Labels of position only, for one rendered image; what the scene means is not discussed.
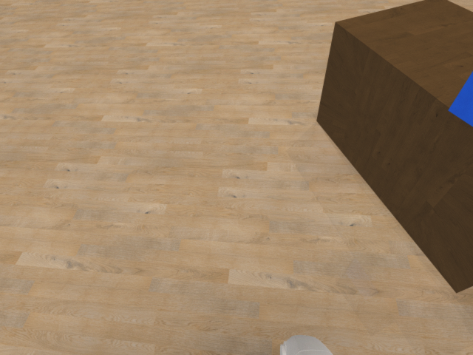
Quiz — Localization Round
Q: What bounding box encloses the robot right thigh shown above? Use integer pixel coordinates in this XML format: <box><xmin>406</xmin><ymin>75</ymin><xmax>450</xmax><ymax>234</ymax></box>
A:
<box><xmin>280</xmin><ymin>335</ymin><xmax>333</xmax><ymax>355</ymax></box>

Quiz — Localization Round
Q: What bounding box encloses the carton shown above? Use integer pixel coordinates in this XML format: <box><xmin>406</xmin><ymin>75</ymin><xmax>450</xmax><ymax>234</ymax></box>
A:
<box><xmin>448</xmin><ymin>72</ymin><xmax>473</xmax><ymax>126</ymax></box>

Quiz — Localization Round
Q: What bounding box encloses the pedestal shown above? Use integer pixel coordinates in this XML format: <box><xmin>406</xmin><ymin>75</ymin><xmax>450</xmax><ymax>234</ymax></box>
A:
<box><xmin>316</xmin><ymin>0</ymin><xmax>473</xmax><ymax>293</ymax></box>

